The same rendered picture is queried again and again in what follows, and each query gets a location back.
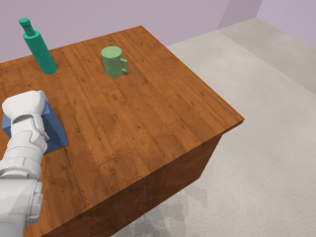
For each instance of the sponge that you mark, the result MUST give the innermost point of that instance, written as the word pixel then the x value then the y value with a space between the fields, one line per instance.
pixel 52 127

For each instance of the table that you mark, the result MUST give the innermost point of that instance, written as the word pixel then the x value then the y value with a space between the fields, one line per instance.
pixel 133 141

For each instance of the robot left upper arm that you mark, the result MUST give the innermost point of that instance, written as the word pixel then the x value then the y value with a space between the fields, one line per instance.
pixel 20 205

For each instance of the robot left forearm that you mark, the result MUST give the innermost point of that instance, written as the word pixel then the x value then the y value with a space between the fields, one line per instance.
pixel 25 149

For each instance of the left robot hand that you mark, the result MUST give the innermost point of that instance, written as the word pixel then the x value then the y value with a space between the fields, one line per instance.
pixel 31 101

